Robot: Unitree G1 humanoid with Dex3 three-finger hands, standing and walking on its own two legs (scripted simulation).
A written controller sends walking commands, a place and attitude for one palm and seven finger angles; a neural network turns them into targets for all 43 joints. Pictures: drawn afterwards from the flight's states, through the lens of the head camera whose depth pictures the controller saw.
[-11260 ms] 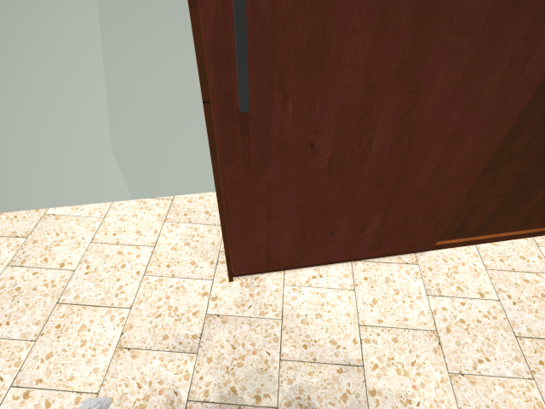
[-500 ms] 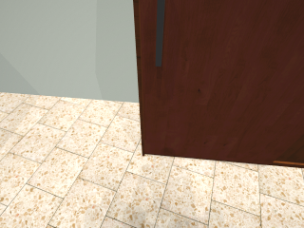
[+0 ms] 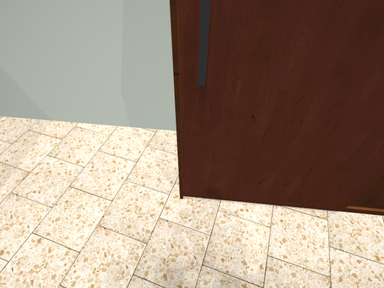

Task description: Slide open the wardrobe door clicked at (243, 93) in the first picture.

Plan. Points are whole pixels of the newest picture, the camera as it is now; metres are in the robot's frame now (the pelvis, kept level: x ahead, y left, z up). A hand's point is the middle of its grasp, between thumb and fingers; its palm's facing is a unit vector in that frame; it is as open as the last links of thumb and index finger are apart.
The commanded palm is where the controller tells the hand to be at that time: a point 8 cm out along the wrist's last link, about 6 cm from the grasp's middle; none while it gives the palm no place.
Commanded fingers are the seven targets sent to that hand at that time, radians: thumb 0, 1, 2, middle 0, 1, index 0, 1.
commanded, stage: shuffle to correct the standing spot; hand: left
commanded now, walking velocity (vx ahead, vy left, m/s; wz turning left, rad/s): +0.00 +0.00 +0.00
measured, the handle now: (204, 23) +0.68 +0.02 +0.23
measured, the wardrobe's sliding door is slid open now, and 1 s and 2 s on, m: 0.00 0.00 0.00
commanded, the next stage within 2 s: come to a stop and stand still in 0.94 s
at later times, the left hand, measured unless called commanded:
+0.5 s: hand out of the picture +0.01 +0.13 -0.19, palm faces +0.13 -0.98 -0.17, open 7.4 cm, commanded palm none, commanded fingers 0.00 0.90 0.90 -0.20 -0.30 -0.20 -0.30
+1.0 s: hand (151, 258) +0.22 +0.12 -0.17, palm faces -0.01 -0.98 -0.20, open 7.3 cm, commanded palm none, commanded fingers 0.00 0.90 0.90 -0.20 -0.30 -0.20 -0.30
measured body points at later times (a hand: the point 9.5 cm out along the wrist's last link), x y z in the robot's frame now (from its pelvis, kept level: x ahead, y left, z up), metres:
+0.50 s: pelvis +0.06 -0.03 -0.01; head +0.09 -0.02 +0.44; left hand +0.00 +0.18 -0.17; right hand +0.02 -0.23 -0.17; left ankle -0.03 +0.09 -0.67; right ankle -0.02 -0.09 -0.74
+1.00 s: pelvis +0.17 -0.07 +0.00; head +0.20 -0.06 +0.44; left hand +0.22 +0.17 -0.16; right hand +0.19 -0.30 -0.16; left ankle +0.20 +0.08 -0.74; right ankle +0.19 -0.21 -0.71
